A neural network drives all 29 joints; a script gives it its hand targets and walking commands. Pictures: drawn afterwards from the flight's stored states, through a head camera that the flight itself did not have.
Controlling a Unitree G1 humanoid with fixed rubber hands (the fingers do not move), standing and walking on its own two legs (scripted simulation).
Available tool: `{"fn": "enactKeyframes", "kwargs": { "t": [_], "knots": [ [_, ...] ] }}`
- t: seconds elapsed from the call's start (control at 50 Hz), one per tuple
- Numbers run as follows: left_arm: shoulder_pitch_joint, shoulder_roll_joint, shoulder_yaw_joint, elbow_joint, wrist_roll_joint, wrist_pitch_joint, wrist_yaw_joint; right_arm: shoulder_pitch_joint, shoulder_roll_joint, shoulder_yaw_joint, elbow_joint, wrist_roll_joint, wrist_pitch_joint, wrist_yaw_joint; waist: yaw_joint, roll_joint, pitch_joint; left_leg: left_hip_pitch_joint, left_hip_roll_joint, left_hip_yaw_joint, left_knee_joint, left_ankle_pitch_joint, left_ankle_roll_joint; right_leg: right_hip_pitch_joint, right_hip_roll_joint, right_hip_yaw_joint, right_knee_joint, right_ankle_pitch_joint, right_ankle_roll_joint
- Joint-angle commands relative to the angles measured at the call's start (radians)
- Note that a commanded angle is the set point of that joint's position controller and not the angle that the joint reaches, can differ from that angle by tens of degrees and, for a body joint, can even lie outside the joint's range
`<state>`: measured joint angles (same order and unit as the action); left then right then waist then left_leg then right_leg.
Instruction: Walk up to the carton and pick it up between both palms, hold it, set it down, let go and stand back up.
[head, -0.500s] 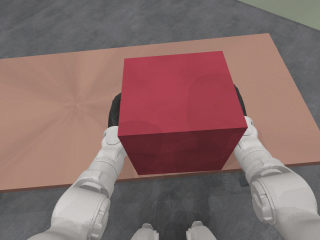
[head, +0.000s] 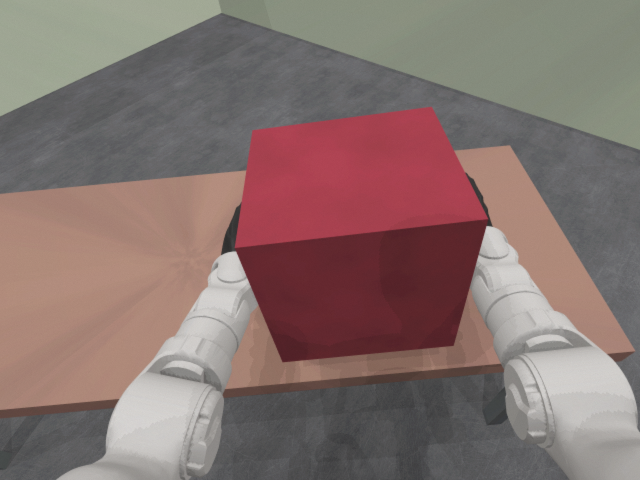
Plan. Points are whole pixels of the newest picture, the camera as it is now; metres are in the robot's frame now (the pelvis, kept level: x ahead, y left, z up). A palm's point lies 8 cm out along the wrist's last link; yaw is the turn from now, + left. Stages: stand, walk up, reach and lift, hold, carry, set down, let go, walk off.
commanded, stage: reach and lift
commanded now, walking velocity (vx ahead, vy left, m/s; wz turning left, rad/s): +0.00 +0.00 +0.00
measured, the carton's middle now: (354, 239) +0.41 -0.02 +0.09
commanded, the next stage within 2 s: none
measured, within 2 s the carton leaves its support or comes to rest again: neither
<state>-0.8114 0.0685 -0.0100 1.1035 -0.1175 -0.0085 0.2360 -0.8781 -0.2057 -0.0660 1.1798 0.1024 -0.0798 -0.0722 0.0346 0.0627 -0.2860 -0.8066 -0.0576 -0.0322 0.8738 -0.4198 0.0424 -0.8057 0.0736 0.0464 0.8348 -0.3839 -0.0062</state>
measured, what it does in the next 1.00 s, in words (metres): rises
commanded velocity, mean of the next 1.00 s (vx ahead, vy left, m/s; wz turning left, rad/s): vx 0.00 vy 0.00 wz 0.00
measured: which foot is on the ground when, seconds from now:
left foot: down 0.00-1.00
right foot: down 0.00-1.00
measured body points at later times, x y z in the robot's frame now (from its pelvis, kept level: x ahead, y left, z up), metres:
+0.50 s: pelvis +0.00 -0.01 +0.05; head +0.05 -0.02 +0.50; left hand +0.42 +0.14 +0.10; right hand +0.44 -0.18 +0.11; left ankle -0.01 +0.09 -0.69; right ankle +0.00 -0.11 -0.69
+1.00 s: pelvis +0.00 -0.02 +0.06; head +0.03 -0.03 +0.51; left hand +0.39 +0.14 +0.14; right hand +0.41 -0.18 +0.14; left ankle -0.01 +0.09 -0.69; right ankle +0.00 -0.11 -0.69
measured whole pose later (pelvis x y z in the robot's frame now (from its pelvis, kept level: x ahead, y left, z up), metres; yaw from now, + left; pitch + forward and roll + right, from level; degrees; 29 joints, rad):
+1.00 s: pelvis +0.00 -0.02 +0.06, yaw +1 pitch +12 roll +0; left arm -0.55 -0.06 0.27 0.54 0.18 0.29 0.06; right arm -0.61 -0.07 -0.17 0.68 -0.06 0.18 -0.08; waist -0.01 0.01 -0.19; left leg -0.25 -0.03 -0.07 0.05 -0.01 0.02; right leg -0.24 0.05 0.06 0.00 0.03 -0.04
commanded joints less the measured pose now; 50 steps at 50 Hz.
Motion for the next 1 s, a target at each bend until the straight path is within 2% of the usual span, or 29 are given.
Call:
{"fn": "enactKeyframes", "kwargs": {
  "t": [0.0, 0.14, 0.24, 0.34, 0.48, 0.6, 0.86, 0.98],
  "knots": [
    [-0.948, -0.874, -0.173, -0.394, 0.066, -0.090, -0.195, -0.820, 0.834, 0.153, -0.180, -0.051, 0.055, 0.177, -0.051, -0.108, -0.617, 0.561, 0.014, -0.058, -0.146, 0.582, -0.112, 0.249, 0.035, -0.021, -0.210, 0.388, 0.030],
    [-0.950, -0.800, -0.071, -0.415, 0.113, -0.046, -0.211, -0.743, 0.803, 0.071, -0.103, -0.052, 0.122, 0.190, -0.051, -0.029, -0.603, 0.659, 0.032, -0.045, -0.264, 0.720, -0.147, 0.309, 0.012, -0.016, -0.346, 0.494, 0.006],
    [-0.925, -0.773, -0.049, -0.483, 0.147, -0.021, -0.206, -0.698, 0.796, 0.060, -0.161, -0.052, 0.137, 0.201, -0.040, -0.001, -0.665, 0.713, 0.041, -0.039, -0.339, 0.828, -0.153, 0.381, -0.003, -0.008, -0.428, 0.591, -0.011],
    [-0.888, -0.761, -0.059, -0.547, 0.163, -0.006, -0.201, -0.695, 0.801, 0.094, -0.307, -0.061, 0.131, 0.196, -0.038, -0.038, -0.776, 0.701, 0.040, -0.027, -0.407, 0.882, -0.131, 0.531, -0.019, -0.005, -0.478, 0.730, -0.009],
    [-0.758, -0.761, -0.071, -0.565, 0.188, 0.001, -0.214, -0.649, 0.807, 0.161, -0.492, -0.108, 0.119, 0.184, -0.056, -0.127, -0.832, 0.645, 0.033, -0.012, -0.520, 0.854, -0.083, 0.774, -0.038, -0.010, -0.532, 0.856, 0.006],
    [-0.683, -0.751, -0.074, -0.602, 0.211, 0.018, -0.233, -0.573, 0.815, 0.206, -0.572, -0.127, 0.127, 0.175, -0.050, -0.147, -0.752, 0.600, 0.028, -0.003, -0.614, 0.795, -0.059, 0.909, -0.047, -0.002, -0.571, 0.861, 0.009],
    [-0.553, -0.693, -0.079, -0.807, 0.252, 0.160, -0.279, -0.426, 0.793, 0.238, -0.691, -0.126, 0.208, 0.141, -0.045, -0.081, -0.553, 0.660, 0.025, 0.006, -0.750, 0.721, -0.046, 0.981, -0.066, 0.010, -0.670, 0.787, 0.006],
    [-0.469, -0.669, -0.086, -0.880, 0.256, 0.211, -0.302, -0.378, 0.763, 0.267, -0.764, -0.117, 0.229, 0.128, -0.050, -0.079, -0.508, 0.691, 0.025, 0.010, -0.800, 0.718, -0.042, 1.032, -0.065, 0.004, -0.698, 0.803, 0.015]
  ]
}}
